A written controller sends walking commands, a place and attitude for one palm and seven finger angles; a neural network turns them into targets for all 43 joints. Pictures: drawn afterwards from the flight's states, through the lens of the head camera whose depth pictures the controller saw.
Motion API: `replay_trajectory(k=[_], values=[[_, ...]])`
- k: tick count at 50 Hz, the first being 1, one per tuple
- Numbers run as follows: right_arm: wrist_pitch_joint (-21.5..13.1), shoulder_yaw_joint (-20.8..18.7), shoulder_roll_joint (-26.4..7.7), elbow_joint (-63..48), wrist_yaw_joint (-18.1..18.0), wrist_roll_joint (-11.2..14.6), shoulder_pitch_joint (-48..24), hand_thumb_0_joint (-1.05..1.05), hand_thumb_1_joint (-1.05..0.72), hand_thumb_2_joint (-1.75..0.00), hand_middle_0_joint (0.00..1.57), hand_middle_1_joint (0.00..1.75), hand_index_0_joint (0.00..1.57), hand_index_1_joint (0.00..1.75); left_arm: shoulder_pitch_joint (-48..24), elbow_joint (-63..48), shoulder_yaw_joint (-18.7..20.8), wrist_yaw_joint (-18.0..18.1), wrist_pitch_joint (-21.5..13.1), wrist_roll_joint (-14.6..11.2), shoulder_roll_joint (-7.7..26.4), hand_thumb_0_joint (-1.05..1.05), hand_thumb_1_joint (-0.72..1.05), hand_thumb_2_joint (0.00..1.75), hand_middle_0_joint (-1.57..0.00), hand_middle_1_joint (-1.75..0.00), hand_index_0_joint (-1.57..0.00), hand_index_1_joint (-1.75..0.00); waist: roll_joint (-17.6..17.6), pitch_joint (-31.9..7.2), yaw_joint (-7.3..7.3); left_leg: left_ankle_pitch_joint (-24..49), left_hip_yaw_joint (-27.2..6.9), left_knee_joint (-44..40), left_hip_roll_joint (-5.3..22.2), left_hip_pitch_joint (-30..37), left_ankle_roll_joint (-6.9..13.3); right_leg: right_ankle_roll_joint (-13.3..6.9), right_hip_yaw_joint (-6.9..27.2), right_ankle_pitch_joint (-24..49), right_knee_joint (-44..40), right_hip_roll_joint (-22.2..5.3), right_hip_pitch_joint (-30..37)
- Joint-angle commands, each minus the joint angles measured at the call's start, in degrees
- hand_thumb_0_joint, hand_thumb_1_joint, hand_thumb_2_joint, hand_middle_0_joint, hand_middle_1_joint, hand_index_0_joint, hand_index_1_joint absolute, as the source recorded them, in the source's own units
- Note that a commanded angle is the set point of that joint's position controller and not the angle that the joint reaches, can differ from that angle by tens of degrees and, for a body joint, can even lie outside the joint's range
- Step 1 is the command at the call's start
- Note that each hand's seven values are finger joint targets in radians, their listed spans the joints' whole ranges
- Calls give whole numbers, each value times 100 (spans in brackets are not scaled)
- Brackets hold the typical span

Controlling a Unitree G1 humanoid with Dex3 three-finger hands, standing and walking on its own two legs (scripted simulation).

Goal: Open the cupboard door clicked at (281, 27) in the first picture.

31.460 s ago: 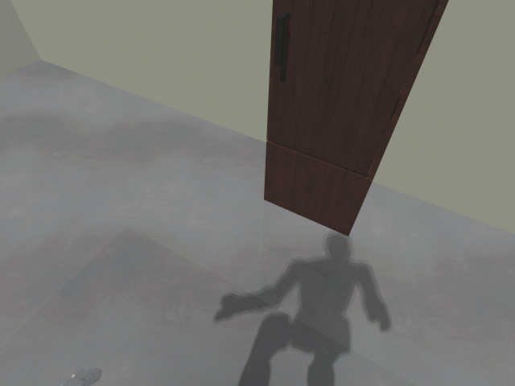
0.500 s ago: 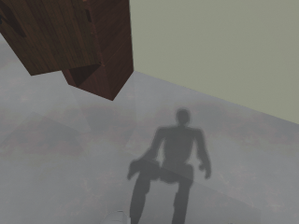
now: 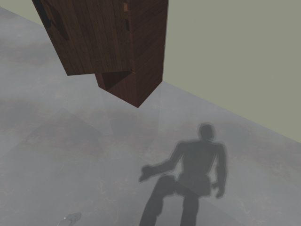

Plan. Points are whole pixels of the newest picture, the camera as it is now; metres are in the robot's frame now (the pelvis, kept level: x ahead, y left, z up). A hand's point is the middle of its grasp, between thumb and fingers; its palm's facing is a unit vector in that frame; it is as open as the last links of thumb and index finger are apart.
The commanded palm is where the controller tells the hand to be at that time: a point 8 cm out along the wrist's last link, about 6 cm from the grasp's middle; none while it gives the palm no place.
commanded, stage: turn to face it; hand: left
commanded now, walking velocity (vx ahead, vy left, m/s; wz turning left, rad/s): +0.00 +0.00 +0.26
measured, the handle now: (42, 9) +0.97 +0.54 +0.08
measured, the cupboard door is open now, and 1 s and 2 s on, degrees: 41 41 41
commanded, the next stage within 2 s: take the last steps up to it in 0.10 s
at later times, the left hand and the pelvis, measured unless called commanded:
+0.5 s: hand out of the picture -0.03 +0.22 -0.19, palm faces +0.25 -0.94 -0.22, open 7.4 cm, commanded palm none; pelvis +0.03 +0.02 -0.01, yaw +10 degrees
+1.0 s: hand (89, 191) +0.23 +0.21 -0.16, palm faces +0.24 -0.95 -0.20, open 7.4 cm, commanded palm none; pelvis +0.18 +0.02 +0.00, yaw +13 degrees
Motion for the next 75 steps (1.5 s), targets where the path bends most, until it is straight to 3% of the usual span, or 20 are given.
replay_trajectory(k=[1, 2, 3, 8, 15, 19, 20, 21, 22, 27, 38, 41, 42, 44, 45, 51, 64, 68, 70, 75], values=[[-135, -182, -596, -402, -16, 123, 12, 0, -90, -90, 20, 30, 20, 30, 869, -89, 214, 131, -291, 74, 1017, 0, 90, 90, -20, -30, -20, -30, -1017, -951, 283, 60, -197, 881, 176, -1129, -111, -619, 1473, 1940, -1952, -1541, 2144], [-93, -192, -558, -495, 7, 107, -20, 0, -90, -90, 20, 30, 20, 30, 861, -130, 232, 124, -289, 97, 1262, 0, 90, 90, -20, -30, -20, -30, -1391, -730, 309, -1864, 157, 2039, -150, -1243, -276, -1275, 1921, 2572, -2105, -2528, 1631], [-12, -217, -609, -442, -18, 54, -202, 0, -90, -90, 20, 30, 20, 30, 803, -122, 209, 155, -310, 69, 1049, 0, 90, 90, -20, -30, -20, -30, -1449, -582, 316, -2047, -10, 2897, 24, -1452, -265, -1474, 1855, 3205, -2045, -2390, 1413], [77, -168, -406, -106, 51, 88, -227, 0, -90, -90, 20, 30, 20, 30, 522, -87, 116, 153, -341, 64, 701, 0, 90, 90, -20, -30, -20, -30, -969, -326, 96, -1203, 258, 3197, 248, -1293, -433, -1138, 409, 3844, -1797, -1616, 1256], [-61, -78, -314, -154, 126, 57, -616, 0, -90, -90, 20, 30, 20, 30, 1130, 316, 255, 56, -372, 108, 959, 0, 90, 90, -20, -30, -20, -30, -1137, -224, 436, -1218, 734, 1284, 240, -918, -370, -1167, 633, 2246, -2013, -1917, 1551], [-202, -60, -401, -1, 125, 32, 14, 0, -90, -90, 20, 30, 20, 30, 894, 387, 287, -19, -359, 74, 1028, 0, 90, 90, -20, -30, -20, -30, -834, -313, 63, -370, 1076, -403, 61, 643, -218, -807, 166, 1070, -1488, -1685, 693], [-244, -132, -680, 116, 87, 15, 450, 0, -90, -90, 20, 30, 20, 30, 766, 319, 260, -59, -335, 35, 885, 0, 90, 90, -20, -30, -20, -30, -175, -472, -175, -313, 659, -742, 341, 1622, 4, -559, -192, 642, -693, -1351, -117], [-261, -281, -1259, 186, 40, -68, 973, 0, -90, -90, 20, 30, 20, 30, 713, 140, 204, -124, -315, 0, 488, 0, 90, 90, -20, -30, -20, -30, 1491, -627, -402, -299, -1215, -1068, 1684, 2408, 639, -220, -921, -598, 822, -521, -1365], [-233, -292, -1440, 282, -12, -67, 1527, 0, -90, -90, 20, 30, 20, 30, 163, -108, 81, -102, -308, 68, 361, 0, 90, 90, -20, -30, -20, -30, 1694, -560, -627, -207, -2093, -1532, 2347, 2365, 1188, -251, -597, -1568, 2090, -303, -2051], [-484, -60, -796, 116, -111, -6, 771, 0, -90, -90, 20, 30, 20, 30, 299, 254, 65, -200, -302, 116, 320, 0, 90, 90, -20, -30, -20, -30, 446, 36, 8, 306, -970, -1968, 1675, 1215, 1016, -309, 44, 39, 2734, -635, -1951], [-528, -1, -631, 651, -82, -18, 1446, 0, -90, -90, 20, 30, 20, 30, -386, 9, -15, -201, -344, 72, 84, 0, 90, 90, -20, -30, -20, -30, 433, 374, -56, 1323, -174, -1850, 1557, 1091, 1006, -315, -346, 559, 270, -351, -1025], [-522, 17, -605, 761, -100, -8, 1408, 0, -90, -90, 20, 30, 20, 30, 167, 147, 54, -198, -400, 83, 137, 0, 90, 90, -20, -30, -20, -30, 242, 167, 246, 1734, 93, -1040, 1301, 801, 769, -444, -554, 795, -476, -50, 257], [-536, 22, -580, 760, -89, 38, 1347, 0, -90, -90, 20, 30, 20, 30, 883, 354, 131, -171, -466, 94, 351, 0, 90, 90, -20, -30, -20, -30, -128, -137, 578, 1893, 262, -86, 1033, 341, 577, -547, -341, 902, -848, -97, 1393], [-571, 14, -306, 487, -55, 114, 1438, 0, -90, -90, 20, 30, 20, 30, 2360, 771, 357, -69, -516, 61, 1268, 0, 90, 90, -20, -30, -20, -30, -1956, -1122, 894, -1848, 802, 3344, -119, -1797, 44, -1673, 3236, 780, -2226, -2686, 3446], [-498, -53, -485, 491, -43, 82, 1113, 0, -90, -90, 20, 30, 20, 30, 2001, 668, 333, -35, -508, 1, 1112, 0, 90, 90, -20, -30, -20, -30, -1390, -786, 824, -1685, 221, 4177, 269, -1924, 48, -1739, 3421, -545, -2675, -2748, 2495], [-225, -31, 121, 726, 83, -40, 1129, 0, -90, -90, 20, 30, 20, 30, 985, 562, 46, 7, -672, 48, -11, 0, 90, 90, -20, -30, -20, -30, -793, -18, 54, 232, 404, 3127, 856, -1340, -297, -983, 563, 471, -3159, -1582, 349], [-361, -41, -92, 1, 250, 15, -648, 0, -90, -90, 20, 30, 20, 30, 1627, 1160, 61, -17, -672, 88, 455, 0, 90, 90, -20, -30, -20, -30, -947, 271, 381, 184, 871, 675, 624, -1283, -288, -1083, 206, 1848, -2715, -1814, 1396], [-487, -101, -442, 332, 136, -19, 482, 0, -90, -90, 20, 30, 20, 30, 1465, 1134, 91, -16, -578, 67, 407, 0, 90, 90, -20, -30, -20, -30, -281, -228, -232, 262, 1100, -523, 358, 1167, -72, -776, -330, 2204, -976, -1287, 535], [-487, -322, -1421, 563, -40, -80, 1819, 0, -90, -90, 20, 30, 20, 30, 1566, 837, -17, -64, -579, 15, -67, 0, 90, 90, -20, -30, -20, -30, 1527, -1236, -577, 1143, -1577, -1070, 2447, 3019, 888, -419, -741, -1291, 2104, -109, -1433], [-581, -40, -504, 248, -131, -20, 676, 0, -90, -90, 20, 30, 20, 30, 1016, 786, 6, -102, -416, 101, -183, 0, 90, 90, -20, -30, -20, -30, 519, -112, 16, 859, -443, -1852, 2042, 707, 837, -455, 138, -52, 3073, -681, -1589]])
